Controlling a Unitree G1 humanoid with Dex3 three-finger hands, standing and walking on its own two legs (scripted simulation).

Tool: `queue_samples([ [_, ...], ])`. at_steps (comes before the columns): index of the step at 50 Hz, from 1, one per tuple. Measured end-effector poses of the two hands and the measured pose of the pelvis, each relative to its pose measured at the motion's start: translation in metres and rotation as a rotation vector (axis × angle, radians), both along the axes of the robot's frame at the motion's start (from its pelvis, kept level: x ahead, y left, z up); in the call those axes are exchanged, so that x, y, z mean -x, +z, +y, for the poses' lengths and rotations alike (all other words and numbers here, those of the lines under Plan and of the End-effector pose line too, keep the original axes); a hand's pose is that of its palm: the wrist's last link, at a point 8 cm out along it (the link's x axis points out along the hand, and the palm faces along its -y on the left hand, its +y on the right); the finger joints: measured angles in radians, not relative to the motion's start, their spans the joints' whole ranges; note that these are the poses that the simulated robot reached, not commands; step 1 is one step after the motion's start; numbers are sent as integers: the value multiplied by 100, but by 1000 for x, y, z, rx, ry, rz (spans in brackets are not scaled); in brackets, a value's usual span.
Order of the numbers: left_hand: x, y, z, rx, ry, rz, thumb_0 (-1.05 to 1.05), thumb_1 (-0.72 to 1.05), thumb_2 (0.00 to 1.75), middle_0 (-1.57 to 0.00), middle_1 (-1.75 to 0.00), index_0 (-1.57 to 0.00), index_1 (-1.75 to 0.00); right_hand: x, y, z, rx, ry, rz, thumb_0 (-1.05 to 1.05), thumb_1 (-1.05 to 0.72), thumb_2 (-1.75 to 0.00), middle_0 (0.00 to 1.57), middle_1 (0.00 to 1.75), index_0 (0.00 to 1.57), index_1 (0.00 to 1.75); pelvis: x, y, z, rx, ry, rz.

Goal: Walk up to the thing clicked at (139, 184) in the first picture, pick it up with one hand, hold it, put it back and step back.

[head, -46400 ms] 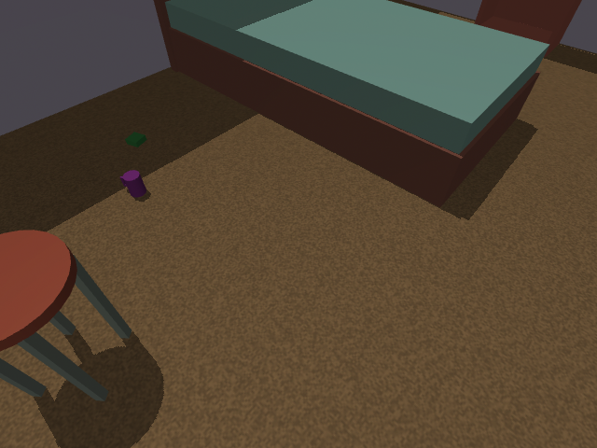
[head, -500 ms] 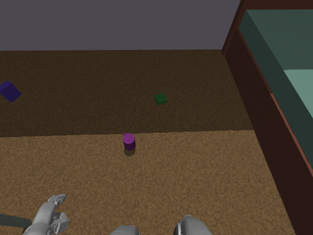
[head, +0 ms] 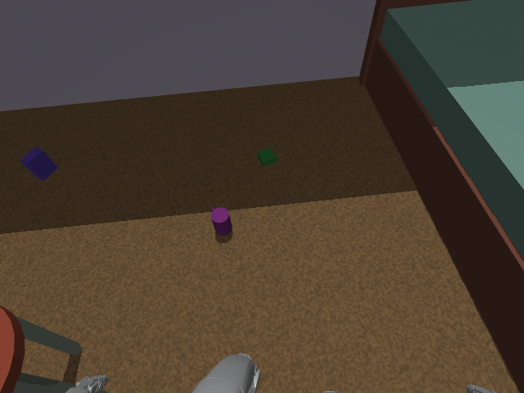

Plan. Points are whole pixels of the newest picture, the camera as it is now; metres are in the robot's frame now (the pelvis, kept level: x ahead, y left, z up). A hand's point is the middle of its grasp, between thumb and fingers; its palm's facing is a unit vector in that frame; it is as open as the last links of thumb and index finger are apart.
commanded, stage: step back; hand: left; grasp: from above
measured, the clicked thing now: (219, 219) +0.81 +0.30 -0.71
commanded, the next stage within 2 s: stand in 1.70 s
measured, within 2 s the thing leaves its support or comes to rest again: neither
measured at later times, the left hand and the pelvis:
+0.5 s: hand out of the picture -0.09 +0.25 -0.16, palm faces -0.01 -0.92 -0.38, open 7.4 cm; pelvis -0.18 -0.02 -0.01, yaw +0 degrees
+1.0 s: hand out of the picture -0.24 +0.24 -0.14, palm faces +0.08 -0.92 -0.38, open 7.4 cm; pelvis -0.28 -0.04 +0.00, yaw +4 degrees
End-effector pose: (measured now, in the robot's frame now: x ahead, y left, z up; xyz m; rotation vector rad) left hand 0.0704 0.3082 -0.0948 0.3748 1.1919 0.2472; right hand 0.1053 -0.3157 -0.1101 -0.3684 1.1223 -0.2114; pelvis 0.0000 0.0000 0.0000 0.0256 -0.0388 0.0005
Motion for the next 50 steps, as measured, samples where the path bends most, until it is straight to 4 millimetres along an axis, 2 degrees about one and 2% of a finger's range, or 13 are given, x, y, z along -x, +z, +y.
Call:
queue_samples([
  [5, 14, 1, 5, -15, -3, -73, 1, 90, 89, -21, -30, -21, -30, 50, -5, 3, 12, 27, 84, 1, -90, -90, 21, 30, 20, 30, 33, -3, 0, 8, 47, 5],
  [9, 28, -12, 14, 2, 1, -131, 1, 90, 89, -21, -30, -20, -30, 84, -9, 13, 27, 51, 116, 1, -90, -90, 21, 30, 20, 30, 65, -12, 5, -1, 77, -10],
  [15, 68, -15, 8, 42, 28, -106, 1, 90, 89, -20, -30, -20, -30, 121, 9, 19, 26, 62, 87, 1, -90, -90, 21, 30, 21, 30, 106, -1, 1, 38, 65, -15],
  [21, 126, -18, -4, 47, 8, -48, 1, 90, 89, -20, -30, -20, -30, 138, 21, 3, 46, 62, -10, 1, -90, -90, 21, 30, 21, 30, 149, 1, -10, 48, 20, -2],
  [26, 182, -24, -19, 23, -8, 2, 1, 91, 89, -20, -30, -20, -30, 161, 12, -22, 35, 64, -73, 1, -90, -90, 21, 30, 21, 30, 192, -11, -28, 37, -18, 3],
  [31, 246, -12, -36, 11, 22, 41, 1, 90, 89, -20, -30, -20, -30, 205, 4, -38, 15, 26, -41, 1, -90, -90, 21, 30, 20, 30, 225, -6, -40, 14, -12, -9],
  [34, 273, -3, -37, -7, 45, 47, 1, 90, 89, -21, -30, -21, -30, 235, 1, -41, 2, 25, -3, 1, -90, -90, 21, 30, 20, 30, 240, -1, -42, 0, 8, -7],
  [38, 291, 2, -30, -24, 62, 0, 1, 90, 89, -21, -30, -21, -30, 275, -7, -41, -5, 46, 81, 1, -90, -90, 21, 30, 20, 30, 256, -1, -42, 6, 47, -7],
  [42, 305, -3, -17, -23, 87, -37, 1, 90, 89, -21, -30, -21, -30, 302, -12, -33, -8, 57, 140, 1, -90, -90, 21, 30, 20, 30, 268, -6, -38, 3, 87, -15],
  [46, 316, -6, -16, 4, 105, -13, 1, 90, 89, -20, -30, -20, -30, 318, -5, -21, -30, 45, 119, 1, -90, -90, 21, 30, 20, 30, 275, 0, -35, -1, 81, -23],
  [50, 318, -6, -22, 28, 97, -9, 1, 90, 89, -20, -30, -20, -30, 320, 0, -20, -43, 47, 91, 1, -90, -90, 21, 30, 21, 30, 277, 4, -40, 10, 75, -21],
])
